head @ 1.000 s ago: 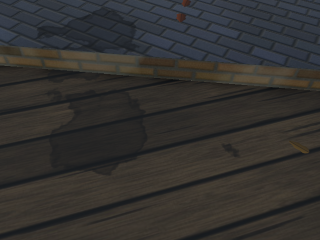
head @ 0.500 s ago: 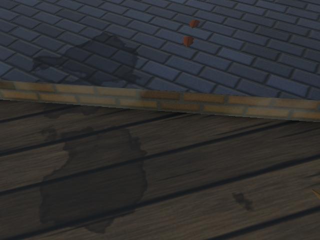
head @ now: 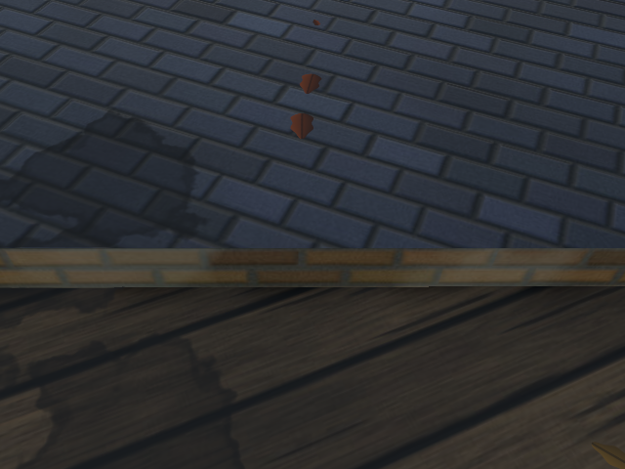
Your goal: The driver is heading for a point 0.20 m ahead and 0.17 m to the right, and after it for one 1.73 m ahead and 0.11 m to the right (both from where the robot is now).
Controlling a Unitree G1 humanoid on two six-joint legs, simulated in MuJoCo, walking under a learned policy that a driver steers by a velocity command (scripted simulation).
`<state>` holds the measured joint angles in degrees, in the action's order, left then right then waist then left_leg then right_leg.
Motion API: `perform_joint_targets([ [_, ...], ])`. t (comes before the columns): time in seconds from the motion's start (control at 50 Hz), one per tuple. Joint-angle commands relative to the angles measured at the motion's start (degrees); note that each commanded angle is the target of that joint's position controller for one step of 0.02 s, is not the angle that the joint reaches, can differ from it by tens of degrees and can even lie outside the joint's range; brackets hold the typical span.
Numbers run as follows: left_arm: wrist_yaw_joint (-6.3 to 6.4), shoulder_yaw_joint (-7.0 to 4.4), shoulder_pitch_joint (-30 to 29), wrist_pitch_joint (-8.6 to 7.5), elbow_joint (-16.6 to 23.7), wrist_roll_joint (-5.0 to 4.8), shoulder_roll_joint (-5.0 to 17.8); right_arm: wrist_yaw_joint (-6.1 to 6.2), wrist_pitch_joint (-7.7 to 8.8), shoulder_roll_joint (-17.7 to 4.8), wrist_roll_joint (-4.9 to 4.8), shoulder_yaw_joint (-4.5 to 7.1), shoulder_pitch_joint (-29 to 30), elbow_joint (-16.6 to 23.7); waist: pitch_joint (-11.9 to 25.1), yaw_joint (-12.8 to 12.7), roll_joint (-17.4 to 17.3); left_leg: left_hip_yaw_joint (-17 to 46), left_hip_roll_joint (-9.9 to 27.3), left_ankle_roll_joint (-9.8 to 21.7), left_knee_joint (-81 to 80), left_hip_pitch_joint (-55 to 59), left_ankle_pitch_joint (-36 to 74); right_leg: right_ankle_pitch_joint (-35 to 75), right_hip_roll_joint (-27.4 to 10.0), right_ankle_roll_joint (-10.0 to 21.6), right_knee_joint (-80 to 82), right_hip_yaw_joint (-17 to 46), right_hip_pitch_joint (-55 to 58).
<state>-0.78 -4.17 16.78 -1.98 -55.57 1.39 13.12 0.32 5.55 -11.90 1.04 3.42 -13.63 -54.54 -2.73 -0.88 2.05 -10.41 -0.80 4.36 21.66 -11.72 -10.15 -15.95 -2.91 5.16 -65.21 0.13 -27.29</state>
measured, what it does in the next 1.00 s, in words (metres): walks ahead, turning right: right foot, then left foot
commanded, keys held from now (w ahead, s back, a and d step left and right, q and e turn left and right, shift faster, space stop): w+e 0.44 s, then w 0.56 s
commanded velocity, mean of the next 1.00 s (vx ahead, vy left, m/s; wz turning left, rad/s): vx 0.50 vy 0.00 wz -0.36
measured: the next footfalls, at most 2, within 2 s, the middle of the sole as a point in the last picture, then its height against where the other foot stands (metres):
right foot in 0.36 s outside the picture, level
left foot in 0.92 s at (365, 385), level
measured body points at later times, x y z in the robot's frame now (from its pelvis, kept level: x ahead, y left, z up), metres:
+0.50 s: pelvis +0.25 -0.07 -0.01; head +0.28 -0.09 +0.44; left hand +0.43 +0.16 -0.14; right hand +0.24 -0.34 -0.15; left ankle +0.19 +0.09 -0.64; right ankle +0.28 -0.12 -0.74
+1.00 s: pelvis +0.53 -0.13 -0.02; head +0.56 -0.13 +0.43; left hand +0.60 +0.12 -0.16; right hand +0.58 -0.42 -0.13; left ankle +0.64 -0.09 -0.74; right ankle +0.32 -0.14 -0.66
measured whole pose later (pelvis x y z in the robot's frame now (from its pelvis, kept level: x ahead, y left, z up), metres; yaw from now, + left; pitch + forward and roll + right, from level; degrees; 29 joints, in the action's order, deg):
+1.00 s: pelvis +0.53 -0.13 -0.02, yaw -22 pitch +0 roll +0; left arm 0.5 -1.8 21.5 -4.6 -57.7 0.5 13.9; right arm -0.5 4.4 -13.7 1.8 2.1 -6.7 -47.9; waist -3.2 -2.2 0.3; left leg -5.4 -1.8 5.0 30.3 -22.6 -8.1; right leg -24.5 5.8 5.8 -56.0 2.2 -7.4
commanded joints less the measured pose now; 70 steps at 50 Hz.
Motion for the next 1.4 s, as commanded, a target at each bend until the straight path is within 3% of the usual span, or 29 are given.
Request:
perform_joint_targets([
  [0.02, -1.00, -0.15, 2.26, 1.35, 2.57, 0.44, -0.14, 0.33, 1.69, -4.52, -0.43, 0.68, -3.94, 1.22, 0.15, -0.95, -5.96, 10.87, 16.45, 3.41, -14.13, 2.88, 6.90, 5.34, -3.35, -0.81, -0.67, 1.32, -7.36],
  [0.16, -2.46, 0.79, -12.28, 1.37, 8.20, 0.32, -0.26, 0.64, 1.71, -5.32, -0.09, 0.55, -8.80, -0.02, -2.97, 1.40, -5.90, 0.43, 14.69, 2.74, -13.96, 6.94, 16.48, 16.94, -2.48, -1.74, 18.49, -3.39, -10.64],
  [0.26, -3.02, 0.98, -18.40, 1.15, 11.45, 0.90, 0.73, 1.47, 0.68, -7.36, 0.09, 1.12, -12.77, -1.45, -3.59, 2.80, -6.23, -3.57, 17.31, 2.66, -10.03, 16.37, 27.80, 11.52, -0.34, 1.31, 27.65, -7.80, -8.78],
  [0.32, -2.45, 0.06, -13.04, 1.11, 10.56, 1.01, 2.57, 1.81, -0.55, -9.88, 0.27, 1.81, -11.67, -1.21, 0.39, -0.24, -8.47, -6.06, 17.68, 1.96, 2.15, 19.65, 51.74, 2.62, 5.00, 4.69, 29.36, -10.68, -0.13],
  [0.36, -1.57, -1.57, 0.10, 0.18, 6.72, 1.24, 5.20, 1.29, -1.81, -10.98, 0.03, 2.06, -10.30, -0.17, 8.12, -5.95, -6.58, -6.99, 16.83, 0.73, 23.59, 14.60, 47.73, 2.40, 8.62, 7.71, 36.18, -9.53, 16.42],
  [0.38, -0.71, -3.30, 7.06, -0.16, 5.19, 1.96, 10.44, 1.01, -1.83, -9.14, -0.04, 1.58, -10.08, 1.73, 13.71, -8.59, -0.92, -6.72, 14.99, -1.13, 40.85, 1.32, 26.20, -4.13, -1.29, 10.69, 38.83, 4.45, 30.50],
  [0.4, -0.44, -4.61, 3.87, 0.47, 6.73, 0.93, 16.28, -0.28, -1.12, -4.51, -0.85, 1.05, -9.40, 6.66, 16.47, -3.92, 12.96, -1.16, 0.69, -5.02, 62.19, -25.13, -20.38, -4.42, -15.82, 19.49, 46.74, 37.88, 45.13],
  [0.42, -0.13, -4.37, 4.91, 1.28, 6.96, 0.14, 15.78, -0.61, -0.28, -8.63, -0.30, 1.47, -1.76, 8.41, 14.20, -6.14, 1.55, 10.05, 2.63, -4.37, 63.04, -31.86, -16.83, 0.92, -16.00, 18.32, 50.50, 37.59, 43.14],
  [0.46, 0.36, -2.67, -0.49, 0.75, 6.38, -0.34, 9.65, -0.70, 0.84, -6.70, -1.25, 0.82, -2.23, 7.70, 4.02, -1.10, -4.51, 11.04, 7.51, -3.59, 53.01, -28.61, -7.85, 15.50, -12.69, 13.97, 51.23, 23.03, 29.43],
  [0.5, 0.75, -1.33, -3.58, -0.62, 6.63, -0.91, 6.27, -0.66, -1.16, -5.97, 0.98, 0.66, -4.87, 6.41, 3.35, 2.29, -3.68, 11.47, 9.12, -4.38, 46.70, -21.15, -6.83, 23.80, -7.82, 11.04, 52.31, 14.94, 22.33],
  [0.54, 0.61, -0.93, -1.39, -2.01, 5.45, -1.53, 6.43, -1.31, -2.91, -5.33, 1.73, 0.52, -5.11, 6.47, 3.52, 2.95, -2.43, 10.44, 8.76, -5.22, 43.45, -19.59, -6.08, 29.29, -6.06, 10.41, 53.40, 11.92, 20.74],
  [0.68, 0.51, -0.50, 6.74, -2.86, 2.49, -1.48, 7.99, -2.09, -3.56, -5.94, 0.77, 0.22, 7.95, 10.19, -0.06, -1.29, 0.55, 8.29, 8.14, -5.62, 27.77, -27.84, 7.79, 32.57, -4.17, 4.71, 56.22, 8.23, 26.29],
  [0.8, 1.31, 0.42, 11.03, -3.22, 0.10, -0.63, 7.78, -2.27, -2.73, -5.11, 0.29, -0.91, 17.40, 13.14, -2.36, -4.02, 1.17, 5.86, 4.44, -3.32, 14.48, -27.05, 10.39, 38.69, -5.68, 4.45, 55.06, 7.15, 33.41],
  [0.86, 1.89, 0.48, 8.57, -3.49, -0.25, -0.27, 9.25, -1.75, -2.06, -6.12, 0.17, -0.81, 14.20, 12.74, -1.10, -0.97, 2.22, 5.12, 1.15, -0.29, 9.50, -18.89, 4.99, 53.93, -6.93, 3.92, 50.15, 6.13, 34.92],
  [0.9, 1.95, 0.43, 6.81, -3.55, -0.39, 0.15, 10.14, -0.47, -1.41, -8.31, 0.19, 0.07, 2.92, 8.96, 4.97, 3.82, 2.94, 4.60, -2.21, 2.01, 6.89, -7.20, 1.33, 66.07, -6.17, 3.13, 37.53, 5.49, 36.02],
  [0.92, 1.85, 0.63, 5.39, -3.53, -0.16, -0.36, 10.11, 0.22, -0.72, -9.27, 0.82, 0.60, -5.89, 6.41, 9.55, 8.21, 1.51, 6.56, 0.26, 3.66, 3.12, 4.89, 6.50, 59.24, -4.61, 2.53, 27.03, 4.30, 30.76],
  [0.94, 1.58, 1.60, 6.19, -3.93, 1.70, -1.54, 7.28, 1.10, -0.57, -14.21, 2.22, 1.83, -14.41, 4.86, 16.53, 10.11, -4.95, 20.70, 12.71, 7.30, 3.42, 20.56, 4.96, 38.91, -0.29, 1.31, 10.52, 1.89, 17.55],
  [0.96, 1.24, 1.97, 13.37, -3.63, 0.92, -2.54, 3.69, 0.23, -0.88, -17.86, 2.45, 2.98, -14.35, 3.98, 19.68, 5.42, -17.24, 45.08, 25.25, 15.53, -0.79, 29.71, 10.65, -12.35, 10.70, -0.21, -7.26, 0.55, 0.11],
  [0.98, 1.43, 1.16, 9.28, -3.36, 0.58, -0.61, 8.17, -0.76, -1.31, -13.42, 0.27, 2.15, -9.20, 4.58, 14.08, 4.11, -6.80, 44.30, 22.19, 13.56, -4.14, 22.63, 2.68, -10.01, 6.80, 1.13, -9.81, 6.65, -3.20],
  [1.0, 1.04, 1.22, 6.17, -3.46, 1.45, -0.36, 7.46, -1.07, -1.39, -10.03, -0.43, 1.23, -3.10, 5.67, 6.71, 2.06, -4.77, 36.38, 20.31, 12.14, -6.75, 14.00, -1.87, -5.31, 4.09, 1.06, -7.68, 5.85, -4.15],
  [1.04, 0.38, 1.61, 2.55, -2.94, 2.35, 0.56, 5.80, -1.04, -0.99, -5.91, -0.27, -0.14, -0.92, 4.85, 0.78, 0.30, -3.83, 27.73, 15.31, 9.35, -10.83, 4.73, 4.85, -1.27, 0.77, 0.09, -2.61, 3.92, -2.25],
  [1.06, 0.01, 1.90, 2.99, -2.35, 2.42, 1.26, 4.81, -0.86, -0.78, -4.99, -0.38, -0.59, -1.66, 3.65, 1.06, -0.81, -4.83, 24.61, 13.44, 8.52, -11.49, 2.57, 9.82, -0.22, -0.01, -0.86, -0.99, 3.10, 0.08],
  [1.12, -0.62, 2.46, 1.91, -1.79, 3.27, 1.70, 3.32, -0.70, 0.13, -7.65, -0.96, -0.03, -5.23, 1.63, 2.36, -1.58, -5.19, 20.66, 11.54, 9.66, -11.63, 1.40, 19.37, 1.09, -0.78, -3.65, 3.69, 0.70, 0.21],
  [1.22, -0.28, 3.57, -10.81, -1.50, 8.36, 0.89, 2.65, -0.70, -0.60, -9.36, -0.56, 0.72, -7.46, 1.77, 0.23, 1.37, -6.24, 19.00, 8.55, 8.60, -11.63, -0.85, 16.49, 6.61, -0.20, -7.10, 21.75, -2.00, -0.46],
  [1.28, 0.58, 3.73, -13.70, -1.59, 9.84, -0.05, 2.84, -0.76, -0.81, -10.40, -0.10, 1.32, -7.84, 2.79, 2.35, 2.55, -7.42, 19.88, 8.25, 7.43, -7.31, 1.25, 25.14, 8.23, 2.26, -7.49, 27.73, -2.93, 2.69],
  [1.32, 1.52, 3.94, -10.60, -1.79, 9.75, -0.53, 2.47, -0.66, -1.13, -9.36, 0.38, 1.49, -8.12, 3.09, 5.53, 1.96, -9.45, 21.37, 9.23, 7.54, -3.48, 0.95, 25.78, 6.13, 3.19, -6.85, 27.75, -2.68, 7.81],
  [1.36, 2.21, 3.18, -3.80, -2.63, 8.45, -0.28, 3.48, -0.35, -1.40, -9.86, -0.25, 1.85, -4.68, 4.54, 6.48, -2.34, -7.56, 23.37, 8.35, 6.61, 4.38, -0.67, 29.75, 6.30, 4.74, -5.83, 35.05, -2.71, 15.93],
  [1.38, 2.72, 2.21, 1.76, -3.37, 7.16, 0.21, 5.55, -0.35, -1.30, -9.51, -1.03, 1.94, -3.32, 5.37, 8.69, -5.17, -3.71, 21.98, 5.44, 4.93, 13.98, -2.65, 28.75, 8.43, 3.28, -5.11, 41.57, -1.57, 23.18],
  [1.4, 3.39, 0.84, 7.41, -4.14, 7.17, 2.00, 10.56, -0.31, -0.93, -5.30, -2.22, 0.85, -2.01, 7.69, 12.72, -7.24, 4.34, 17.91, 0.41, 1.94, 30.41, -10.92, 14.78, 6.22, -9.59, -2.30, 47.92, 11.55, 32.60],
])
